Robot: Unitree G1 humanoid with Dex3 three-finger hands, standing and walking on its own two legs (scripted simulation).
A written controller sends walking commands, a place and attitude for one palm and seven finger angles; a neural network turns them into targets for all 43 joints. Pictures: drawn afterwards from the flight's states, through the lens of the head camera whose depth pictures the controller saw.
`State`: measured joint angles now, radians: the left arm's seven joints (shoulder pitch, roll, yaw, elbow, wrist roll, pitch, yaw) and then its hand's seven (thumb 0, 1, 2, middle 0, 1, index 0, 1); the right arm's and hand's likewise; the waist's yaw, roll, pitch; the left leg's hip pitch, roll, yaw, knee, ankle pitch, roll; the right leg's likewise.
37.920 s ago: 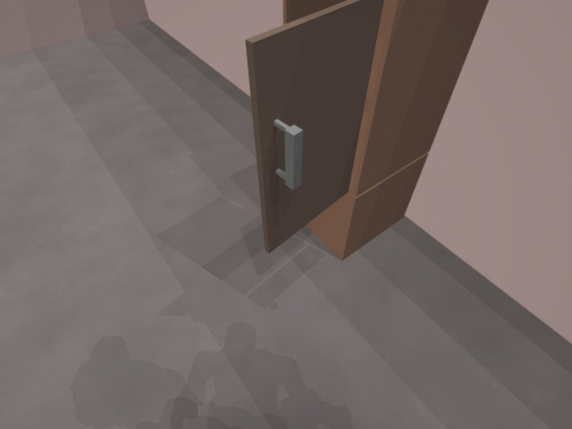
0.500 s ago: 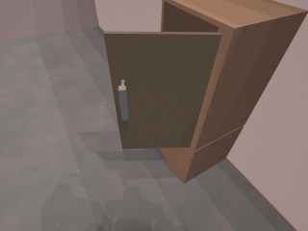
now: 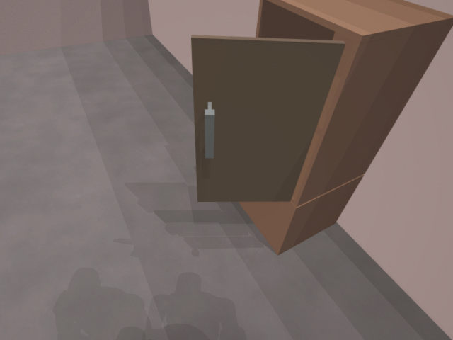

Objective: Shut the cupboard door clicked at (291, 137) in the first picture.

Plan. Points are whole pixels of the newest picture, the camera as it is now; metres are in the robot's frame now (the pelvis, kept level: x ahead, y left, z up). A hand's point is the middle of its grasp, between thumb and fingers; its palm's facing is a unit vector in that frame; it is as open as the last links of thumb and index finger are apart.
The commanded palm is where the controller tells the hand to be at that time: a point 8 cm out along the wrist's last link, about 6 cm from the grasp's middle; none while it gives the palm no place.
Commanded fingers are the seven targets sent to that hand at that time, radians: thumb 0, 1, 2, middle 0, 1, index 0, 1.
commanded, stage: come to a stop and stand still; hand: left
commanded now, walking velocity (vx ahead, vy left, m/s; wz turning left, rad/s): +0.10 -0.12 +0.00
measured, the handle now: (209, 130) +0.64 +0.09 +0.01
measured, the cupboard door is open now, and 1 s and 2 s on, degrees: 63 63 63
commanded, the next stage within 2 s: look again from close up in 0.34 s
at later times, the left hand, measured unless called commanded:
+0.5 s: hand out of the picture -0.03 +0.16 -0.19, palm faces +0.02 -0.99 -0.10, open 7.4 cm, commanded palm none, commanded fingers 0.00 0.90 0.90 -0.20 -0.30 -0.20 -0.30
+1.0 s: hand out of the picture +0.03 +0.16 -0.17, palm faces -0.01 -0.99 -0.16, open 7.3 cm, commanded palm none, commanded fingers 0.00 0.90 0.90 -0.20 -0.30 -0.20 -0.30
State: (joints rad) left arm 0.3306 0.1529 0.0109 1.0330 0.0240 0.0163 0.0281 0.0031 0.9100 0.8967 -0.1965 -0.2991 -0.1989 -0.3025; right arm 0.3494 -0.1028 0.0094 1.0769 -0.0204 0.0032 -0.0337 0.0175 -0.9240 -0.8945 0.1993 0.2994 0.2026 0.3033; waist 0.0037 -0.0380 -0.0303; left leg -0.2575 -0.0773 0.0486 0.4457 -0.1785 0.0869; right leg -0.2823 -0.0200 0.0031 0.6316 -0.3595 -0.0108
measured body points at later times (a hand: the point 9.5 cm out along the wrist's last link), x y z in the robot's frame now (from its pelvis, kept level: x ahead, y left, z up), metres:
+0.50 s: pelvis +0.01 +0.01 +0.00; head +0.01 +0.04 +0.45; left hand -0.03 +0.21 -0.17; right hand -0.04 -0.20 -0.15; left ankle +0.04 +0.07 -0.74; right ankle -0.01 -0.11 -0.72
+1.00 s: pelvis +0.04 +0.00 +0.00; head +0.04 +0.01 +0.45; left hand +0.03 +0.21 -0.16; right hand +0.02 -0.21 -0.15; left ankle +0.04 +0.07 -0.74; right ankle +0.00 -0.12 -0.74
